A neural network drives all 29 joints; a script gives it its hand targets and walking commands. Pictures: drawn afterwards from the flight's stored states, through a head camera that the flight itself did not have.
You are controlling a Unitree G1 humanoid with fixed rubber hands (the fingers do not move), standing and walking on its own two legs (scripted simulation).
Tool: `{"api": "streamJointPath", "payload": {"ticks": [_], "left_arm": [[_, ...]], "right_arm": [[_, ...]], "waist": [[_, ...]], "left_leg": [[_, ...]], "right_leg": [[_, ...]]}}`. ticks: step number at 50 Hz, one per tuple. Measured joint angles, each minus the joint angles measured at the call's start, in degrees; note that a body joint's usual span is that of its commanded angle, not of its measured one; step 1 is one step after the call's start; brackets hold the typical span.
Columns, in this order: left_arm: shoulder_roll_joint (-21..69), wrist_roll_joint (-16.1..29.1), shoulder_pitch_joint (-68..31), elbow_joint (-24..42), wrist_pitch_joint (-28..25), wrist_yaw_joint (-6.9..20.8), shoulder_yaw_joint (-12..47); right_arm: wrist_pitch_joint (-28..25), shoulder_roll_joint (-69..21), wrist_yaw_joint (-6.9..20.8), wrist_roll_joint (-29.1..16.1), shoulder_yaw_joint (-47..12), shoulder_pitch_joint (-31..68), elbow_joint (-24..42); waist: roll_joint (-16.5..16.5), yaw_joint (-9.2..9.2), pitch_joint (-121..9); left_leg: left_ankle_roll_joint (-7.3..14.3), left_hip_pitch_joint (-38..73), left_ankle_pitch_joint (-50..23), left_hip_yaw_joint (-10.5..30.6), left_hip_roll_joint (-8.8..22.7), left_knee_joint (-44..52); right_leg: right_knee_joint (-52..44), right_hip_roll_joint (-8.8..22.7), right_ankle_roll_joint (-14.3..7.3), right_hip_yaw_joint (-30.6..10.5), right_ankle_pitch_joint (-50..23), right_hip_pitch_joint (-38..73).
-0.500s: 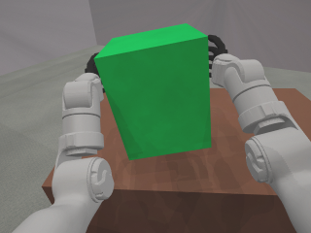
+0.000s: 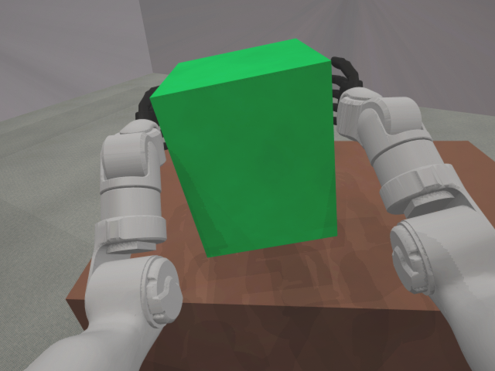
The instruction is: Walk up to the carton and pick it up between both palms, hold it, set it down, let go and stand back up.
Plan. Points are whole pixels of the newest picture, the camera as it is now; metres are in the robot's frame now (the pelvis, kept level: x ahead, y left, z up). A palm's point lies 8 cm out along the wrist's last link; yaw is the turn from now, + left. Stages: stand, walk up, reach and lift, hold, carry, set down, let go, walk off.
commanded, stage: hold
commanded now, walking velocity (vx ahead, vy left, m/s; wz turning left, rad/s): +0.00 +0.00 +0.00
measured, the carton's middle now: (253, 144) +0.39 -0.01 +0.26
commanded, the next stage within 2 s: none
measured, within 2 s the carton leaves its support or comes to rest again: neither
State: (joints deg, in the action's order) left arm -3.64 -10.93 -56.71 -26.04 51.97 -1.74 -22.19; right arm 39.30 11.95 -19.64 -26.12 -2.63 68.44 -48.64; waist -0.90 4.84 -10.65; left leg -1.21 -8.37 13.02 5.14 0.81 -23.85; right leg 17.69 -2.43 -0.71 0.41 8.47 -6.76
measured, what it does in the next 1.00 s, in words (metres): stands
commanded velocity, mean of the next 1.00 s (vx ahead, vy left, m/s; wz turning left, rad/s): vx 0.00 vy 0.00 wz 0.00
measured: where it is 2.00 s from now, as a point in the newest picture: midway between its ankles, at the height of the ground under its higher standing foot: outside the picture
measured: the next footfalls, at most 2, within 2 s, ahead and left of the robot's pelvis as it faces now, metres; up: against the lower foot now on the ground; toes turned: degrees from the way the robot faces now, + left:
none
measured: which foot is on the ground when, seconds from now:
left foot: down 0.00-1.00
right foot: down 0.00-1.00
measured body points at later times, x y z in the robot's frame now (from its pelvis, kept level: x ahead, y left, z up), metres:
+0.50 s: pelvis +0.00 +0.00 +0.00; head -0.09 +0.01 +0.44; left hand +0.39 +0.14 +0.30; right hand +0.39 -0.15 +0.32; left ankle +0.00 +0.13 -0.75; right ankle +0.01 -0.11 -0.75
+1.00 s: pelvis +0.00 +0.00 +0.00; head -0.09 +0.01 +0.44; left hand +0.39 +0.14 +0.30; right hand +0.39 -0.15 +0.33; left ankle +0.00 +0.13 -0.75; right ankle +0.01 -0.11 -0.75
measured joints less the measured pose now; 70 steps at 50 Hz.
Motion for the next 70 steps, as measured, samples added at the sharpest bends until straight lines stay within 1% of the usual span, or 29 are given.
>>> {"api": "streamJointPath", "payload": {"ticks": [6, 15, 29, 44, 58, 70], "left_arm": [[-0.10, -0.34, -0.99, -1.21, -0.04, -0.01, -0.44], [-0.38, -0.22, -1.44, -2.62, -0.67, 0.00, -0.26], [-0.38, 0.18, -0.68, -1.89, -0.98, -0.06, -0.16], [-0.23, 0.08, 0.03, -0.37, -0.33, -0.05, -0.03], [-0.08, -0.39, -1.04, -2.25, -0.85, -0.07, -0.53], [-0.35, -0.08, -1.29, -2.99, -1.33, -0.23, -0.19]], "right_arm": [[-0.09, -0.08, 0.29, 0.43, 0.42, 0.90, -1.58], [-0.27, -0.02, 0.46, 0.62, 0.18, 0.75, -2.00], [-0.12, 0.07, 0.04, 0.09, -0.90, 0.15, -0.96], [0.04, -0.20, -0.15, -0.17, -0.46, -0.47, -0.07], [-0.12, 0.04, 0.33, 0.07, -0.11, 0.67, -2.15], [-0.37, 0.06, 0.52, 0.24, -0.12, 0.79, -2.58]], "waist": [[-0.05, -0.16, 0.05], [-0.21, -0.27, -0.10], [-0.13, -0.25, 0.05], [0.04, 0.00, -0.04], [-0.07, -0.19, -0.11], [-0.14, -0.25, -0.48]], "left_leg": [[0.04, 0.12, -0.15, -0.03, -0.09, 0.22], [0.01, -0.05, -0.20, 0.10, -0.08, 0.26], [-0.15, 0.12, -0.02, 0.24, 0.10, 0.28], [-0.08, 0.22, 0.05, 0.39, 0.00, 0.12], [0.07, 0.28, -0.08, 0.26, -0.17, 0.24], [-0.02, -0.21, -0.09, 0.47, -0.11, 0.14]], "right_leg": [[0.04, 0.05, 0.03, -0.16, -0.02, -0.01], [-0.09, -0.03, -0.03, -0.23, -0.08, -0.11], [-0.25, -0.32, -0.16, -0.41, 0.01, 0.13], [-0.28, -0.33, -0.09, -0.56, 0.01, 0.36], [-0.27, -0.23, 0.04, -0.91, -0.07, 0.33], [-0.29, -0.37, -0.04, -0.90, -0.09, -0.05]]}}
